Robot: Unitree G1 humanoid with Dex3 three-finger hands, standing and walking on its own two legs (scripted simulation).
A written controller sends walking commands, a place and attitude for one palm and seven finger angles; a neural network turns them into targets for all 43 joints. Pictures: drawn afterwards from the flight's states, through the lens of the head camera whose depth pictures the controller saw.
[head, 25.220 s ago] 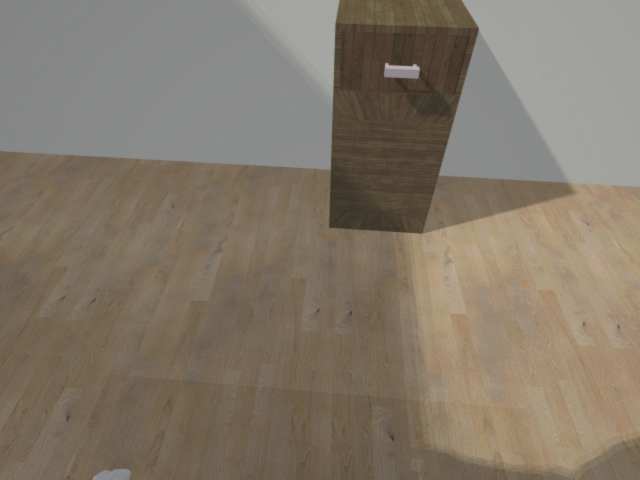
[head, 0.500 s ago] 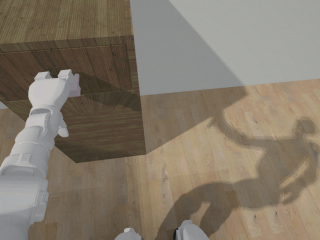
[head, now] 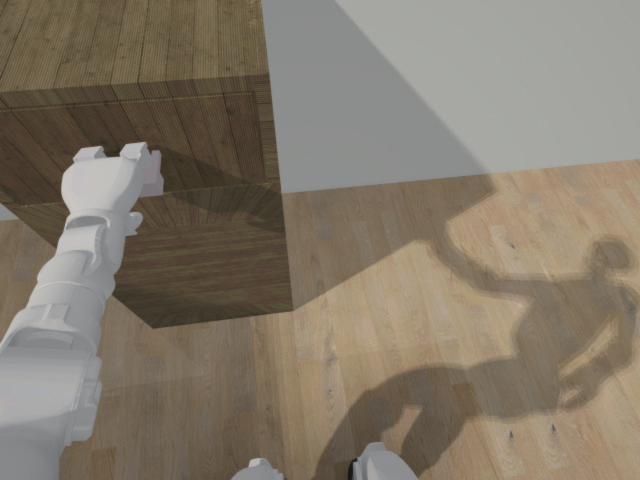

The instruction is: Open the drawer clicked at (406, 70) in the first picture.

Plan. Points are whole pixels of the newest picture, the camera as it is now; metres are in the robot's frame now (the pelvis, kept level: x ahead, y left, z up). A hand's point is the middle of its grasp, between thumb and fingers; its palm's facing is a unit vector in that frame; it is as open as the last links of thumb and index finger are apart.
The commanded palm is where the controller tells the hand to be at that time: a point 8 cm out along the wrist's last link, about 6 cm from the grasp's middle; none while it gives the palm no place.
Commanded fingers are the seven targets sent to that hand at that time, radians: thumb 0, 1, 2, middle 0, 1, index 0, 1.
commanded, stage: close the thumb around the handle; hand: left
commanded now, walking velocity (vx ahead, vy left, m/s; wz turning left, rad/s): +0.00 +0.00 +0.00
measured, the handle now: (121, 172) +0.52 +0.25 +0.03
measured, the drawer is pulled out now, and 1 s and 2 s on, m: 0.00 0.06 0.19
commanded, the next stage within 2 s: pull the drawer open in 0.24 s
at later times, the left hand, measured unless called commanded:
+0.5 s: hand (124, 213) +0.47 +0.25 +0.01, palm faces -0.07 -0.03 -1.00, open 6.1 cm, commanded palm +0.43 +0.24 +0.06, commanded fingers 0.00 0.90 0.90 -0.40 -1.35 -0.40 -1.35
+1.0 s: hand (120, 250) +0.41 +0.24 +0.01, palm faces -0.03 -0.05 -1.00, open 6.1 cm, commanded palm +0.37 +0.25 +0.06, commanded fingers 0.00 0.90 0.90 -0.40 -1.35 -0.40 -1.35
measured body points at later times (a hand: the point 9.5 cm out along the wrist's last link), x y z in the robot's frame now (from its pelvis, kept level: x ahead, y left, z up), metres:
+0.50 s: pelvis +0.00 +0.00 +0.00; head +0.11 +0.00 +0.44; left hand +0.46 +0.25 +0.06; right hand +0.02 -0.28 -0.13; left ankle -0.03 +0.09 -0.69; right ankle +0.01 -0.13 -0.69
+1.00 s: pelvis +0.02 +0.00 +0.01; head +0.10 -0.01 +0.46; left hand +0.41 +0.24 +0.06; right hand +0.11 -0.27 -0.12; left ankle -0.03 +0.09 -0.69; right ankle +0.01 -0.13 -0.69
